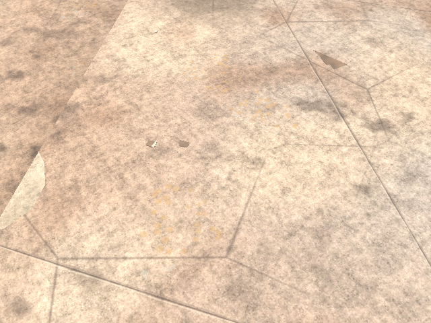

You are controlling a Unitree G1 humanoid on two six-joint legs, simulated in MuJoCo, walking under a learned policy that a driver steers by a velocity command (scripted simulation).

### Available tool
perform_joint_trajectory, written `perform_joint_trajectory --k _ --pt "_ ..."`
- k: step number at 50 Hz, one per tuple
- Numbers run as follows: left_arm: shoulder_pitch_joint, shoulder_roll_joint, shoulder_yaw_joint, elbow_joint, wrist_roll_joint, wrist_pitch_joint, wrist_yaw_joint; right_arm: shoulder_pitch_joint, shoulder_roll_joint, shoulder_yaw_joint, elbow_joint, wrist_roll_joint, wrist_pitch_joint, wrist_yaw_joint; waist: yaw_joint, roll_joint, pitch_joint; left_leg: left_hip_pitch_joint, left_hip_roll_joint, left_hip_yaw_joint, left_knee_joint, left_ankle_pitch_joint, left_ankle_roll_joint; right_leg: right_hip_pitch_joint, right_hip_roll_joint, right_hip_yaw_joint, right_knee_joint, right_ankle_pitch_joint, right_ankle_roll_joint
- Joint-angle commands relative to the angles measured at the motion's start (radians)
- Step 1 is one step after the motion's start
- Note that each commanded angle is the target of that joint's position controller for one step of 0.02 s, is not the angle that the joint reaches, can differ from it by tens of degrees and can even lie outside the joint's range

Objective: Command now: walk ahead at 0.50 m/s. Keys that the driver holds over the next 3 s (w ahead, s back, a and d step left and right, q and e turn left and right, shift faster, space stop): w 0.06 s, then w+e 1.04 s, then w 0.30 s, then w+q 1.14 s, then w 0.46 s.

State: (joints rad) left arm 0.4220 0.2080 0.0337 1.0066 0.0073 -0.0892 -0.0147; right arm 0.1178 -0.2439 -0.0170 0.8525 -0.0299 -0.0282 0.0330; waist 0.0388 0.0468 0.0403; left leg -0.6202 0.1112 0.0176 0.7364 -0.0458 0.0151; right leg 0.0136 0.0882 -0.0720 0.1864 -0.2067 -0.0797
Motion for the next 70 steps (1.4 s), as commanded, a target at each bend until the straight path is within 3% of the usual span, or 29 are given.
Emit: perform_joint_trajectory --k 1,5,7,8,9,10,12,14,20,29,34,35,36,37,38,40,41,43,46,56,59,61,62,63,64,65,66,67,70 --pt "0.048 0.146 0.027 -0.021 0.004 -0.010 0.007 -0.123 -0.048 -0.004 -0.085 0.005 -0.015 -0.003 0.015 -0.112 0.052 0.037 -0.039 0.048 -0.102 0.045 0.008 -0.040 -0.268 0.117 -0.057 0.351 -0.116" --pt "0.042 0.162 0.031 -0.003 0.013 -0.001 0.021 -0.112 -0.076 -0.017 -0.097 0.001 -0.029 -0.010 -0.015 -0.117 0.048 0.106 -0.070 0.036 -0.184 -0.077 0.053 0.053 -0.316 0.146 0.052 0.532 -0.099" --pt "0.002 0.174 0.032 -0.008 0.011 0.005 0.022 0.112 -0.105 -0.037 -0.026 -0.007 -0.048 -0.024 -0.117 -0.087 -0.062 0.387 -0.122 0.053 -0.287 -0.093 0.086 0.015 -0.268 0.120 0.307 0.686 -0.069" --pt "-0.002 0.148 0.023 -0.028 0.003 0.003 0.019 0.288 -0.166 -0.057 0.019 -0.028 -0.062 -0.037 -0.178 -0.023 -0.183 0.650 -0.004 -0.065 -0.301 -0.129 0.123 -0.144 -0.213 0.089 0.549 0.494 -0.050" --pt "0.107 0.031 -0.004 -0.058 -0.036 0.004 0.013 0.376 -0.281 -0.088 0.022 -0.048 -0.059 -0.044 -0.150 0.195 -0.328 0.948 0.302 -0.496 -0.368 -0.263 0.222 -0.492 -0.056 0.004 0.913 -0.051 0.000" --pt "0.096 0.127 0.023 -0.037 -0.010 0.014 0.022 0.334 -0.243 -0.084 0.016 -0.014 -0.044 -0.036 -0.139 0.124 -0.324 0.877 0.335 -0.653 -0.465 -0.311 0.235 -0.586 -0.044 0.107 1.038 -0.303 -0.015" --pt "-0.020 0.118 0.031 -0.056 -0.003 0.019 0.013 0.158 -0.113 -0.051 -0.010 0.002 -0.047 -0.031 -0.077 0.013 -0.075 0.609 0.250 -0.370 -0.531 -0.305 0.180 -0.606 -0.144 0.133 1.023 -0.149 -0.021" --pt "-0.032 0.092 0.033 -0.055 0.016 0.042 0.000 0.128 -0.066 -0.038 0.002 0.007 -0.060 -0.038 -0.036 0.045 -0.008 0.484 0.173 -0.188 -0.578 -0.165 0.122 -0.551 -0.181 0.122 0.963 -0.087 -0.008" --pt "-0.154 0.055 0.033 -0.107 0.020 0.080 -0.027 0.223 -0.071 -0.044 0.048 0.015 -0.090 -0.044 -0.022 0.025 0.018 0.513 0.138 0.033 -0.604 0.086 0.112 -0.674 -0.199 0.086 0.915 0.085 0.022" --pt "-0.430 0.039 0.008 -0.228 0.028 0.073 -0.049 0.336 -0.096 -0.048 0.108 0.010 -0.074 -0.063 -0.077 0.019 0.072 0.673 0.157 0.201 -0.548 0.349 0.102 -0.647 -0.148 -0.053 0.495 0.166 -0.015" --pt "-0.235 0.096 0.041 -0.188 0.030 0.069 -0.032 0.310 -0.158 -0.067 0.104 0.004 -0.037 -0.071 0.023 0.057 -0.065 0.737 0.173 0.257 -0.130 0.833 0.095 -0.363 -0.005 -0.110 0.414 -0.063 -0.123" --pt "-0.092 0.129 0.061 -0.144 0.038 0.059 -0.021 0.295 -0.163 -0.068 0.093 0.008 -0.030 -0.066 0.091 0.015 -0.139 0.634 0.158 0.270 0.101 0.688 0.071 -0.161 0.009 -0.074 0.318 -0.029 -0.157" --pt "0.006 0.227 0.092 -0.125 0.047 0.056 -0.006 0.299 -0.114 -0.057 0.059 0.007 -0.033 -0.060 0.117 -0.104 -0.229 0.391 0.109 0.262 0.409 0.186 0.039 0.075 -0.205 0.211 0.284 -0.113 -0.216" --pt "-0.041 0.322 0.112 -0.154 0.026 0.067 -0.003 0.281 -0.054 -0.051 -0.029 0.023 -0.043 -0.039 0.049 -0.301 -0.280 -0.036 -0.145 0.136 0.748 -0.521 -0.024 0.293 -0.443 0.803 0.127 -0.083 -0.390" --pt "-0.034 0.291 0.106 -0.150 0.006 0.080 0.003 0.146 -0.120 -0.059 -0.052 0.009 -0.056 -0.035 0.083 -0.097 -0.199 -0.153 -0.082 -0.035 0.735 -0.430 -0.013 0.243 -0.424 0.723 0.074 -0.038 -0.357" --pt "-0.132 0.196 0.081 -0.147 0.002 0.071 0.014 0.149 -0.103 -0.054 -0.045 0.023 -0.076 -0.034 -0.007 0.000 -0.027 -0.088 -0.005 -0.041 0.558 -0.282 -0.007 0.002 -0.351 0.495 0.054 0.181 -0.271" --pt "-0.166 0.173 0.073 -0.152 -0.005 0.062 0.019 0.158 -0.100 -0.055 -0.041 0.005 -0.062 -0.036 -0.041 0.008 -0.013 -0.022 0.013 -0.047 0.494 -0.274 -0.018 -0.075 -0.296 0.415 0.049 0.271 -0.240" --pt "-0.174 0.157 0.063 -0.158 -0.011 0.039 0.018 0.190 -0.084 -0.052 -0.037 -0.019 -0.024 -0.030 -0.072 -0.021 -0.038 0.059 0.015 -0.042 0.427 -0.266 -0.043 -0.136 -0.243 0.345 0.042 0.376 -0.225" --pt "-0.116 0.196 0.071 -0.148 -0.010 0.024 0.013 0.118 -0.070 -0.048 -0.072 -0.019 0.000 -0.021 -0.061 -0.049 -0.024 0.021 0.009 -0.017 0.320 -0.191 -0.070 -0.167 -0.203 0.315 0.023 0.389 -0.211" --pt "0.061 0.209 0.069 -0.137 0.004 0.032 0.024 -0.211 -0.082 -0.028 -0.203 -0.002 -0.014 -0.007 0.059 -0.115 0.009 -0.078 -0.065 -0.015 -0.072 0.016 -0.054 0.025 -0.206 0.389 0.089 0.454 -0.157" --pt "0.035 0.215 0.066 -0.141 0.009 0.026 0.035 -0.157 -0.099 -0.029 -0.201 0.000 -0.028 -0.007 0.021 -0.133 0.008 0.086 -0.088 -0.014 -0.184 -0.009 -0.005 0.018 -0.231 0.394 0.125 0.538 -0.112" --pt "0.001 0.233 0.067 -0.142 0.011 0.017 0.032 0.032 -0.139 -0.049 -0.140 0.001 -0.040 -0.022 -0.063 -0.122 -0.068 0.339 -0.143 0.012 -0.234 -0.079 0.037 -0.004 -0.203 0.360 0.298 0.758 -0.076" --pt "-0.008 0.228 0.064 -0.141 0.009 0.012 0.025 0.172 -0.163 -0.059 -0.104 -0.004 -0.052 -0.033 -0.135 -0.082 -0.147 0.529 -0.109 -0.010 -0.280 -0.061 0.064 -0.068 -0.149 0.313 0.490 0.704 -0.057" --pt "0.021 0.152 0.043 -0.169 0.006 0.005 0.020 0.327 -0.235 -0.073 -0.095 -0.025 -0.057 -0.049 -0.172 0.031 -0.289 0.747 0.127 -0.275 -0.287 -0.220 0.112 -0.211 -0.088 0.257 0.783 0.369 -0.039" --pt "0.186 0.096 0.037 -0.164 -0.026 0.010 0.016 0.314 -0.320 -0.097 -0.074 -0.030 -0.046 -0.042 -0.074 0.294 -0.342 0.889 0.327 -0.770 -0.447 -0.255 0.248 -0.501 0.083 0.181 1.040 -0.325 -0.002" --pt "0.128 0.171 0.042 -0.139 0.013 0.021 0.024 0.226 -0.217 -0.080 -0.090 -0.001 -0.035 -0.030 -0.057 0.091 -0.206 0.764 0.290 -0.778 -0.481 -0.405 0.238 -0.591 -0.001 0.225 1.109 -0.263 -0.016" --pt "0.025 0.175 0.044 -0.155 0.017 0.022 0.015 0.143 -0.142 -0.062 -0.105 0.008 -0.036 -0.026 -0.052 -0.006 -0.083 0.627 0.240 -0.593 -0.492 -0.381 0.218 -0.590 -0.037 0.217 1.079 -0.168 -0.013" --pt "-0.030 0.159 0.038 -0.170 0.017 0.022 0.009 0.116 -0.108 -0.052 -0.097 0.001 -0.040 -0.023 -0.047 -0.038 -0.040 0.552 0.187 -0.466 -0.509 -0.258 0.195 -0.574 -0.066 0.208 1.032 -0.122 -0.010" --pt "-0.038 0.133 0.031 -0.174 0.032 0.043 -0.009 0.162 -0.096 -0.043 -0.046 0.010 -0.062 -0.024 -0.020 0.048 -0.039 0.486 0.108 -0.277 -0.537 0.003 0.168 -0.515 -0.095 0.176 0.948 -0.096 0.011"
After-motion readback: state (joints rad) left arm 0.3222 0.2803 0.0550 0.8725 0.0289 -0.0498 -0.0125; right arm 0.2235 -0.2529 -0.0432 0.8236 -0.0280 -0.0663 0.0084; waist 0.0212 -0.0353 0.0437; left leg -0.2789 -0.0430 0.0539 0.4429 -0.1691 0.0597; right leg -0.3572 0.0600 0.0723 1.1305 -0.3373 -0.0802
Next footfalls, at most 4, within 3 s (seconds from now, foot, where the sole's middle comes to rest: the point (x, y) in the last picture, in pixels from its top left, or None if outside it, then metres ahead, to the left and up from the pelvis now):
0.16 left None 0.26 0.12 -0.78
0.70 right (269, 320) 0.50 -0.09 -0.78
1.24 left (269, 218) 0.86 -0.11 -0.78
1.76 right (352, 201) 0.94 -0.42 -0.78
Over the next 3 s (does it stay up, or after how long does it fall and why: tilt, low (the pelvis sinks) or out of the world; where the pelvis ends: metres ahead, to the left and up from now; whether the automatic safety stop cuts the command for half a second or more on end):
stays up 1.49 -0.41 0.00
